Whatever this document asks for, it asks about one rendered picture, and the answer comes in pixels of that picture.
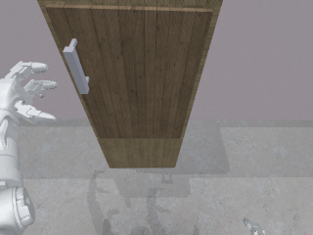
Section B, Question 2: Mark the left robot upper arm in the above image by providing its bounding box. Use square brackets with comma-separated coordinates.
[0, 185, 35, 235]

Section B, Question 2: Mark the right robot hand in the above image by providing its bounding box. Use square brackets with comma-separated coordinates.
[243, 217, 265, 235]

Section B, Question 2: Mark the robot left forearm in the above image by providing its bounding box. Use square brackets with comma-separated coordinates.
[0, 109, 23, 191]

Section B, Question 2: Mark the left robot hand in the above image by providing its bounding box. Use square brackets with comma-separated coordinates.
[0, 61, 58, 124]

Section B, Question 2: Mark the handle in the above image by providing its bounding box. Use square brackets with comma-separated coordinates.
[63, 38, 90, 94]

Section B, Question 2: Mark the cupboard door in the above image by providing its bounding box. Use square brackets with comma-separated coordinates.
[45, 4, 213, 139]

